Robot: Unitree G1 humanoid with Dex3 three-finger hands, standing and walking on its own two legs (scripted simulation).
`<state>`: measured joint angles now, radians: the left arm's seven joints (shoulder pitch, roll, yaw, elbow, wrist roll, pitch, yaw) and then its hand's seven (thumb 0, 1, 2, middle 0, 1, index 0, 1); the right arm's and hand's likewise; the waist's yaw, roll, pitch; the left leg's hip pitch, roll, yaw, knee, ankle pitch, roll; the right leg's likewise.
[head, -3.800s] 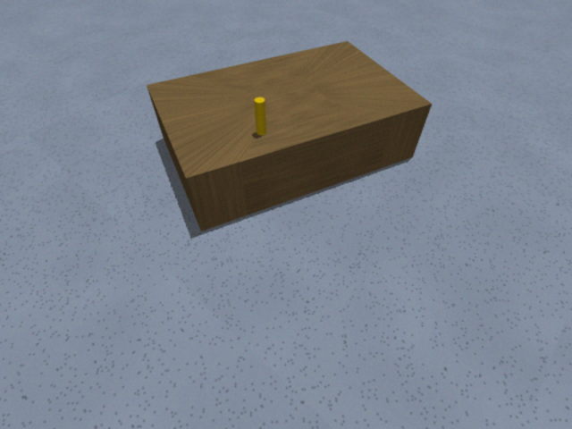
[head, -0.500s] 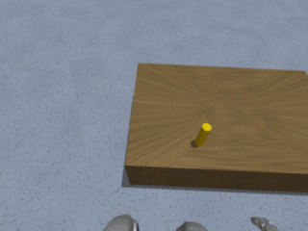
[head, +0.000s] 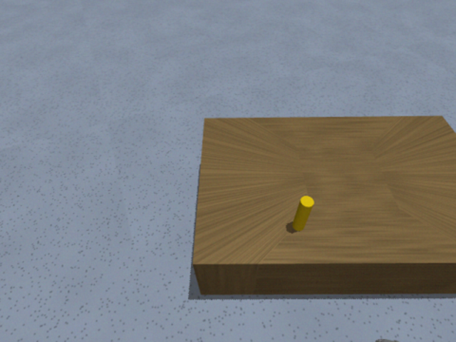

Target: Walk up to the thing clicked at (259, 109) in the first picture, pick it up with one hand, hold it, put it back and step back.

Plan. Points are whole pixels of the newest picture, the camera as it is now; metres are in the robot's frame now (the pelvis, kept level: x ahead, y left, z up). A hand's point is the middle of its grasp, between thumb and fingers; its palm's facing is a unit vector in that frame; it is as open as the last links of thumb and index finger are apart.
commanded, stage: walk up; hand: right
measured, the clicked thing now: (302, 214) +0.55 -0.25 -0.35
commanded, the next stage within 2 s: stand in 1.36 s
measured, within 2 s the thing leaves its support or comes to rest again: neither
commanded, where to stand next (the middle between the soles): +0.10 +0.00 m, yaw -1 degrees
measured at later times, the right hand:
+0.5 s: hand out of the picture +0.13 -0.26 -0.13, palm faces -0.01 +0.94 -0.34, open 7.4 cm
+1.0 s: hand out of the picture +0.11 -0.26 -0.14, palm faces -0.01 +0.94 -0.33, open 7.4 cm
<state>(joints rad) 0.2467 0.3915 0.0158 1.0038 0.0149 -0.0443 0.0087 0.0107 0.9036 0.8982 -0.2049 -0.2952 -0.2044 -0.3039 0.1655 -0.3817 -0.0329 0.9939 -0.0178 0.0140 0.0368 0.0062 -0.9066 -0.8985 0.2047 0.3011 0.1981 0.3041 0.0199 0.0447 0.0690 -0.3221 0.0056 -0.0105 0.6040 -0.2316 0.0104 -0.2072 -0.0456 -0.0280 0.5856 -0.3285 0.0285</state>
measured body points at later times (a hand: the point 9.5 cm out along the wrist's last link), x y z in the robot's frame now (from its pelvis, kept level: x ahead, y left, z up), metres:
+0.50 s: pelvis +0.03 -0.01 +0.01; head +0.03 -0.01 +0.46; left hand +0.11 +0.30 -0.11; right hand +0.13 -0.31 -0.11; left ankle +0.06 +0.11 -0.73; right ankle +0.00 -0.15 -0.73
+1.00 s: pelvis +0.04 -0.01 +0.02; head +0.05 -0.01 +0.47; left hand +0.12 +0.30 -0.11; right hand +0.11 -0.31 -0.12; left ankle +0.06 +0.11 -0.73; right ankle +0.00 -0.15 -0.73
